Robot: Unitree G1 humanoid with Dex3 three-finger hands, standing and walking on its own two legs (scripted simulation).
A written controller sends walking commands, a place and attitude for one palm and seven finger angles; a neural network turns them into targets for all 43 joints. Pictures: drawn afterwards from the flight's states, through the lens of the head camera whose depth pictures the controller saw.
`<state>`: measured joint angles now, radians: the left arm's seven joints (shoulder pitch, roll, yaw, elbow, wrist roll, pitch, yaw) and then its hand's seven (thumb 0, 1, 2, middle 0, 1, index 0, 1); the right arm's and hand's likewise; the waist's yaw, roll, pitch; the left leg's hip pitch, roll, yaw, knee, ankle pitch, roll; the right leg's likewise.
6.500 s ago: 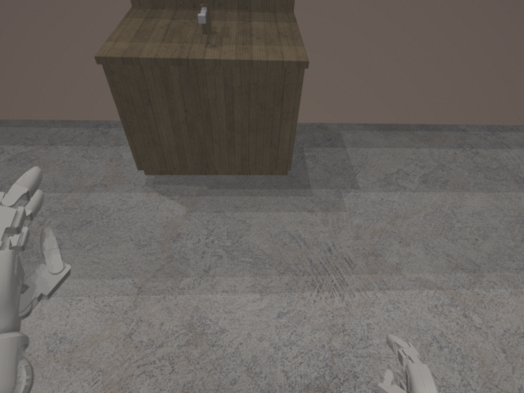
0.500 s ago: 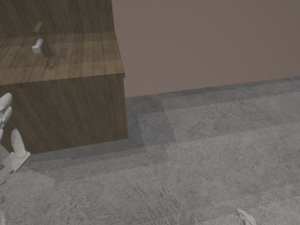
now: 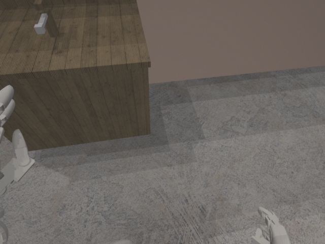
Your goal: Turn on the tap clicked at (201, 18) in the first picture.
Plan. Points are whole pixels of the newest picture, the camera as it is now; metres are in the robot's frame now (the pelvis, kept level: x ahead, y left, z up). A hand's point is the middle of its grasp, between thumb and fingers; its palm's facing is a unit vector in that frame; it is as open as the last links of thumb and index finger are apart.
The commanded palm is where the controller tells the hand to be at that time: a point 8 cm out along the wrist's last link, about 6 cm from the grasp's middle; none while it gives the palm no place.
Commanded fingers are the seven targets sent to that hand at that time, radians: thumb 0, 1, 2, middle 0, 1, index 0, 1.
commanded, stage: take the last steps up to it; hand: left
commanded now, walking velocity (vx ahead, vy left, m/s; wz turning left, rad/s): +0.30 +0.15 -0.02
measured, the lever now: (39, 29) +0.82 +0.55 +0.04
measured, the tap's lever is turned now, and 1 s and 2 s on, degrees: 0 0 0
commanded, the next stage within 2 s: come to a stop and stand still in 1.24 s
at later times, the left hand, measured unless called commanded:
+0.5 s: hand (38, 106) +0.33 +0.27 +0.17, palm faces +0.39 -0.77 -0.50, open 7.4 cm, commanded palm +0.27 +0.31 +0.19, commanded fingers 0.00 0.90 0.90 -0.20 -0.30 -0.20 -0.30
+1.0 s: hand (36, 57) +0.45 +0.32 +0.19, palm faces +0.35 -0.79 -0.49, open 7.4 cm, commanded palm +0.40 +0.38 +0.19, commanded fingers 0.00 0.90 0.90 -0.20 -0.30 -0.20 -0.30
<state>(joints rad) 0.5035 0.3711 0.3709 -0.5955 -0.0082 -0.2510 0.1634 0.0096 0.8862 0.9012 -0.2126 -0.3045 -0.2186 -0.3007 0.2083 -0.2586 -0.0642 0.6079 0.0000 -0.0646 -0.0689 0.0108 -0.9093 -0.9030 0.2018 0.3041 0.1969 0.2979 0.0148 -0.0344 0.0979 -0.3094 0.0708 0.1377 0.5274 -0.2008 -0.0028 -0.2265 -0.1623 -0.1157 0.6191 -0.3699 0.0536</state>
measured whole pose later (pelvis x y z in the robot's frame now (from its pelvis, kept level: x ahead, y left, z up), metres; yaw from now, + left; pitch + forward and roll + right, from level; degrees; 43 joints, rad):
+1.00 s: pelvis +0.23 +0.10 +0.00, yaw -1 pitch +1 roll +2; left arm 0.50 0.39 0.37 -0.56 -0.03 -0.24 0.15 0.01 0.89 0.90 -0.21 -0.30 -0.21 -0.30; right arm 0.22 -0.13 0.02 0.61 0.01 -0.12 -0.04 0.01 -0.91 -0.90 0.20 0.30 0.20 0.30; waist 0.00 0.02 0.05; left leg -0.28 0.03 0.18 0.56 -0.29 0.02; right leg -0.35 -0.06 -0.15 0.66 -0.36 0.02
